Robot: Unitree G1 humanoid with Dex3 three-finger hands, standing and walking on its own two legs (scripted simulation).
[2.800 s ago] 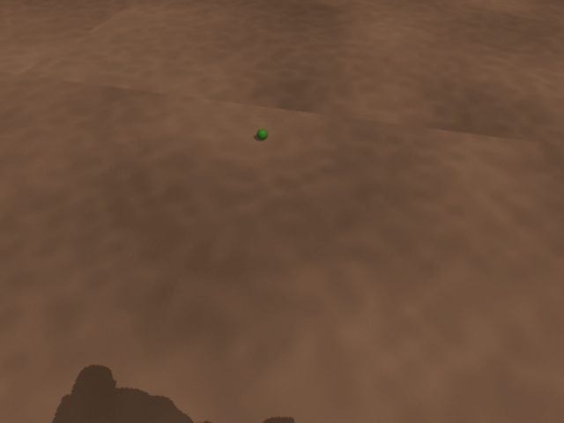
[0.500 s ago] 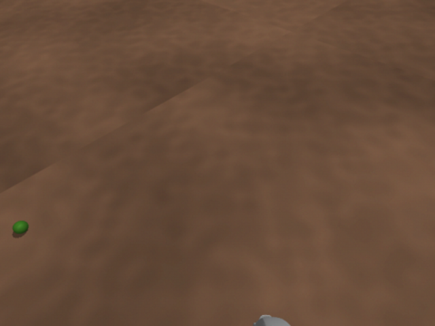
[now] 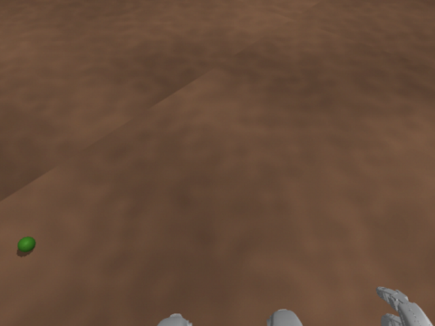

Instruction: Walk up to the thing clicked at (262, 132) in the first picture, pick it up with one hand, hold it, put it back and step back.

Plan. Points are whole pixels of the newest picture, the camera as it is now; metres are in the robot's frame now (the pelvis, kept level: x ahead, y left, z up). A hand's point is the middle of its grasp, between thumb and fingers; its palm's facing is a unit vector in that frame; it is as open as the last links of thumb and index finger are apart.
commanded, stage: walk up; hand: left
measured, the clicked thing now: (26, 244) +0.56 +0.87 -0.69
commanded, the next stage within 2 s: none
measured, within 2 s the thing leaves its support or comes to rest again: neither
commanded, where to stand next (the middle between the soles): +0.11 +0.85 m, yaw -30 degrees
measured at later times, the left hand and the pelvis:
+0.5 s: hand out of the picture +0.15 +0.50 -0.09, palm faces -0.13 -0.77 -0.62, open 7.4 cm; pelvis +0.05 +0.19 +0.00, yaw -7 degrees
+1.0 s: hand out of the picture +0.21 +0.69 -0.10, palm faces -0.23 -0.78 -0.58, open 7.3 cm; pelvis +0.06 +0.42 +0.00, yaw -13 degrees
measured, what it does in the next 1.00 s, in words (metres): steps to the left: right foot, then left foot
